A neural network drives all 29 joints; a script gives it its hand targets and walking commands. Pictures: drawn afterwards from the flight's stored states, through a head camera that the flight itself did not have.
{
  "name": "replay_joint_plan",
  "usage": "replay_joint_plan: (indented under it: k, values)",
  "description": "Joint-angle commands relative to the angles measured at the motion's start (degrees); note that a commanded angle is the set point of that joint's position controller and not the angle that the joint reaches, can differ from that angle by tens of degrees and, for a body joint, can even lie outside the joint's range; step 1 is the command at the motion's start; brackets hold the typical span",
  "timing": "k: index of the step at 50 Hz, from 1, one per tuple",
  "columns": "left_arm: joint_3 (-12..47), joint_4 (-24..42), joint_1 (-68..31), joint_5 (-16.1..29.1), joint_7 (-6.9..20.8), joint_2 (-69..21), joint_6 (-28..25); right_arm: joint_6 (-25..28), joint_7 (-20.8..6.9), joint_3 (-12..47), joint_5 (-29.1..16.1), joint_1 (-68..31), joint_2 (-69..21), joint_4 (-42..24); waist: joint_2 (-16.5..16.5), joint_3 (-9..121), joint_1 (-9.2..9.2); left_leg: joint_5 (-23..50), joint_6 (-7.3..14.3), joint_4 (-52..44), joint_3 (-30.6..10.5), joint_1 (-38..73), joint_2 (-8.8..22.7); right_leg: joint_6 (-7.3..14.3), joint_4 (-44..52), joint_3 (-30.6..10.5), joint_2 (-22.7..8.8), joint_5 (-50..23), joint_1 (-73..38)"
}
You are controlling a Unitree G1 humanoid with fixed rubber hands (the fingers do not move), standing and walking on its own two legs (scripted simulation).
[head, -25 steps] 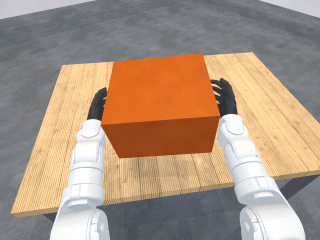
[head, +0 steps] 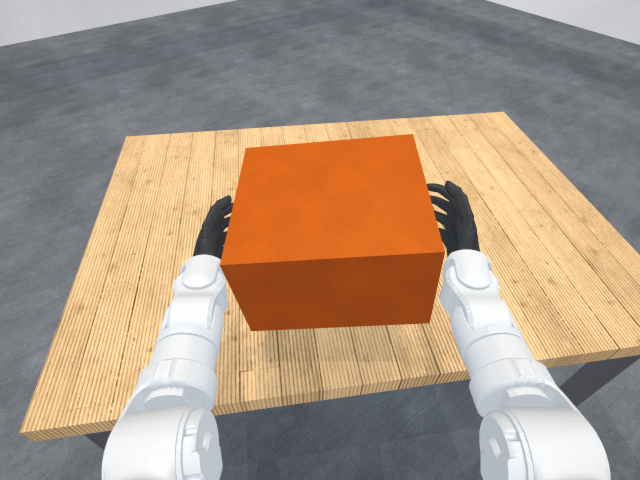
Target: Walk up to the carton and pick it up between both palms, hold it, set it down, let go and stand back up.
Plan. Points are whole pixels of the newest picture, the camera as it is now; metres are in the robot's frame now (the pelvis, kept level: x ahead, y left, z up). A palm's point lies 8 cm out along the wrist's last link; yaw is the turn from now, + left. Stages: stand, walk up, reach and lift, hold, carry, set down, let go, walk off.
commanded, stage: set down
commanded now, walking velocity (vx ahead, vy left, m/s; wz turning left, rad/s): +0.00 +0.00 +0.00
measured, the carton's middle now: (333, 231) +0.42 -0.01 +0.10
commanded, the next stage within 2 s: none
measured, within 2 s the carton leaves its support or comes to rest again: neither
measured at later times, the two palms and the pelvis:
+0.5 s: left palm (219, 261) +0.41 +0.15 +0.05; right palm (452, 248) +0.39 -0.17 +0.08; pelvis +0.01 +0.00 +0.00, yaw +0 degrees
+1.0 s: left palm (227, 264) +0.42 +0.15 +0.03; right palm (448, 257) +0.40 -0.18 +0.05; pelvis +0.02 +0.00 +0.00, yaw +0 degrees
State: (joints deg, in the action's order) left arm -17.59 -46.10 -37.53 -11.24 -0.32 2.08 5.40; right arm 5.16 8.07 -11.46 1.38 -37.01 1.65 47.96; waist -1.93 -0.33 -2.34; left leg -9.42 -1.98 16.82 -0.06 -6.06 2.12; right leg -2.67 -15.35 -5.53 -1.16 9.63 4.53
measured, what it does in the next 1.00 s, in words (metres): stands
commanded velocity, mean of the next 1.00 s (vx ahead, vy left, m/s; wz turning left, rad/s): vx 0.00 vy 0.00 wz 0.00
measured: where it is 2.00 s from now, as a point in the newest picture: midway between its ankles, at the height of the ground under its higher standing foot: outside the picture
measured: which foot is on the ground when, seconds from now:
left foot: down 0.00-1.00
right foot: down 0.00-1.00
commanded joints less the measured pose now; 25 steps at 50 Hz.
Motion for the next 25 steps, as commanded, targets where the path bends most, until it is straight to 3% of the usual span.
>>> replay_joint_plan:
  k: [1,4,9,12,14,16,21,23,25]
  values:
    - [19.69,3.92,-46.23,2.88,8.47,-33.25,-8.32,5.46,-9.5,12.86,6.88,-40.32,-36.79,-9.98,-0.19,31.68,-0.82,11.57,-0.57,-0.59,5.79,4.57,-3.57,0.3,0.31,9.85,2.76,-17.76,-7.03]
    - [18.5,2.58,-45.22,1.94,8.24,-32.52,-8.99,5.72,-9.81,13.24,6.93,-39.57,-37.03,-9.29,-0.12,31.84,0.3,13.55,-0.43,-0.59,6.03,3.87,-3.71,0.03,-0.61,9.48,2.52,-21.62,-9.26]
    - [17.8,1.43,-45.59,1.65,8.38,-32.1,-10.44,6.32,-9.48,11.84,8.59,-38.49,-37.19,-8.42,-0.16,32.6,-1.33,13.26,-0.44,-0.2,6.14,2.87,-3.87,-0.1,-0.99,9.26,2.21,-24.66,-9.4]
    - [17.35,1.68,-46.25,1.46,8.19,-31.54,-12.16,7.21,-9.6,12.16,8.94,-37.43,-37.89,-7.72,0.25,34.15,-0.77,15.09,-0.62,0.36,6.22,1.22,-3.91,-0.38,-2.18,9.11,1.93,-28.5,-11.0]
    - [17.62,1.15,-45.9,1.73,8.09,-31.89,-12.73,7.88,-9.4,12.27,9.14,-36.89,-37.67,-7.69,0.25,35.77,-1.37,16.65,-0.71,0.77,6.11,2.07,-3.83,-0.48,-2.78,9.2,1.99,-31.9,-11.07]
    - [17.53,0.84,-46.83,1.79,7.91,-31.95,-13.69,8.34,-9.28,11.26,10.16,-37.37,-37.64,-7.09,0.2,35.71,-2.06,16.27,-0.86,0.88,5.88,1.07,-3.78,-0.4,-2.88,9.39,2.04,-31.55,-11.02]
    - [15.77,-1.75,-46.52,1.09,7.87,-30.59,-15.35,9.74,-9.47,10.52,11.71,-37.71,-38.09,-7.25,0.1,36.86,-1.22,15.0,-0.47,0.72,6.36,-1.24,-3.83,-0.71,-3.52,9.01,1.24,-33.01,-11.75]
    - [16.26,-2.13,-47.72,0.95,7.78,-30.64,-15.75,9.93,-9.41,9.18,12.42,-36.84,-37.94,-5.91,1.05,36.9,-2.05,15.04,-0.83,0.84,6.42,-0.89,-3.6,-0.35,-3.49,9.34,1.38,-32.19,-11.24]
    - [15.87,-2.51,-47.86,0.91,7.6,-30.69,-16.76,10.44,-9.45,9.59,12.87,-36.82,-38.61,-5.82,0.72,39.25,-2.06,16.0,-0.7,1.14,6.5,-2.01,-3.81,-0.52,-4.12,9.04,1.19,-35.52,-12.07]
